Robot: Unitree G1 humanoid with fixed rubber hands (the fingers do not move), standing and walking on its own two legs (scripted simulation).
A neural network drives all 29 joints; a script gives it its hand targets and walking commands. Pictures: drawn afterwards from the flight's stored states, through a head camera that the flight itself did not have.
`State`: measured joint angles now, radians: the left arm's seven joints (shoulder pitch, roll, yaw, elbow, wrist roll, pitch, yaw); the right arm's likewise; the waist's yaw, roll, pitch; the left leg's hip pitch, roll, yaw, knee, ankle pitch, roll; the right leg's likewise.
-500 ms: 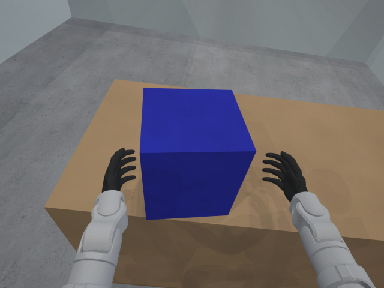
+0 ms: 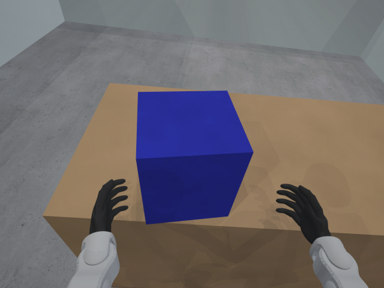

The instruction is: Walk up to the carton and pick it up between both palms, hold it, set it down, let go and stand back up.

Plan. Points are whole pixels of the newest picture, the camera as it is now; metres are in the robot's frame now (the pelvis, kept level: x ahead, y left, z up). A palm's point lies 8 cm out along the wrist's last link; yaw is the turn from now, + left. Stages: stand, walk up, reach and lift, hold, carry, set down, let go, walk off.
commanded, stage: set down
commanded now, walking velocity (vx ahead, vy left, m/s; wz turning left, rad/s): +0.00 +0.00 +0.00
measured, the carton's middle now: (186, 158) +0.41 +0.05 +0.04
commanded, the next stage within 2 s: none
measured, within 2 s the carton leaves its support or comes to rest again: neither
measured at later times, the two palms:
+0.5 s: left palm (93, 253) +0.18 +0.19 +0.03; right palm (315, 262) +0.20 -0.22 +0.03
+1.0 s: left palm (84, 261) +0.17 +0.21 -0.01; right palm (304, 270) +0.20 -0.21 -0.01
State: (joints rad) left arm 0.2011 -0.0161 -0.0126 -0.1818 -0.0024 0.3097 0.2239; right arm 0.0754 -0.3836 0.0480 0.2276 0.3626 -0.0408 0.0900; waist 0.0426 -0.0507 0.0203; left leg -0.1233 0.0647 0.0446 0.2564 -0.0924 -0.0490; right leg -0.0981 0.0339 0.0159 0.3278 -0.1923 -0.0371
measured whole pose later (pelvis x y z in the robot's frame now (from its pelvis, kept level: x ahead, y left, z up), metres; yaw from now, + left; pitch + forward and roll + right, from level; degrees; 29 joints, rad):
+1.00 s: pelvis +0.02 +0.01 +0.00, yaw +0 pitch -3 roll +0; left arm 0.44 0.08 -0.03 -0.02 -0.02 0.10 0.16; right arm 0.39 -0.29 0.02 0.17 0.23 -0.11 0.10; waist 0.05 -0.02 0.05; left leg -0.07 0.05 0.06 0.24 -0.13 -0.04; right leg -0.02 0.02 0.03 0.26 -0.19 -0.02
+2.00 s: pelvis +0.03 +0.03 +0.00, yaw +0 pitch -2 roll +0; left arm 0.28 0.19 0.00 0.38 -0.03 0.10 0.03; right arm 0.21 -0.20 0.00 0.64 0.04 -0.20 0.04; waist 0.03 0.00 0.07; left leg -0.12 0.04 0.05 0.33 -0.17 -0.02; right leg -0.05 0.01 0.02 0.30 -0.22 0.00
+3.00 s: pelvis +0.02 +0.04 -0.01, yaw +2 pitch -2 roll -1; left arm 0.23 0.37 0.04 0.79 0.04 -0.01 -0.01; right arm 0.22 -0.38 -0.05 0.86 -0.03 -0.03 0.02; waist 0.01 -0.03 0.00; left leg -0.23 0.02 0.02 0.49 -0.24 0.00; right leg -0.13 -0.01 0.00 0.45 -0.29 0.01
